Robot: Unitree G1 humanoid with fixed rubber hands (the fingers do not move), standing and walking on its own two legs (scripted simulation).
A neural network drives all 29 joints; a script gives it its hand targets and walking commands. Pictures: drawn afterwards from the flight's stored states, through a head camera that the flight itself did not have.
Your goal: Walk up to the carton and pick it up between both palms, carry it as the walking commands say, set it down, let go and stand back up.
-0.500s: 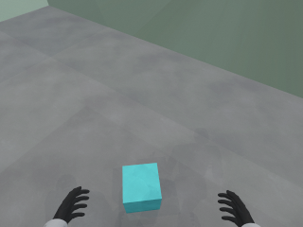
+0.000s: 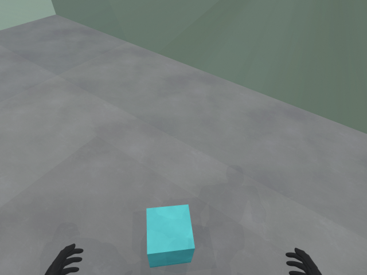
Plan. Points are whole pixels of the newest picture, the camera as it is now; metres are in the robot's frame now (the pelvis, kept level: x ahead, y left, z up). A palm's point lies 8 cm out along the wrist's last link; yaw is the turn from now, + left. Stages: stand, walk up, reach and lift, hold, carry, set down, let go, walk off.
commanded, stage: stand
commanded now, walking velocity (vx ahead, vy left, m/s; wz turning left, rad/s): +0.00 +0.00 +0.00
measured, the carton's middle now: (169, 236) +0.43 +0.04 -0.66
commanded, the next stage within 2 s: none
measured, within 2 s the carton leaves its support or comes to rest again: neither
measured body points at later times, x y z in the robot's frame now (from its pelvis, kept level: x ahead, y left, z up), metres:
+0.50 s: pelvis -0.01 +0.01 +0.00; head -0.01 +0.02 +0.45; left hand +0.11 +0.29 -0.11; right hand +0.11 -0.28 -0.10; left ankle +0.00 +0.11 -0.74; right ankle -0.04 -0.13 -0.74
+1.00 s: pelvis -0.02 +0.01 +0.01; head -0.03 +0.02 +0.46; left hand +0.07 +0.30 -0.12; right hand +0.07 -0.29 -0.11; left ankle +0.00 +0.11 -0.74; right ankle -0.04 -0.13 -0.74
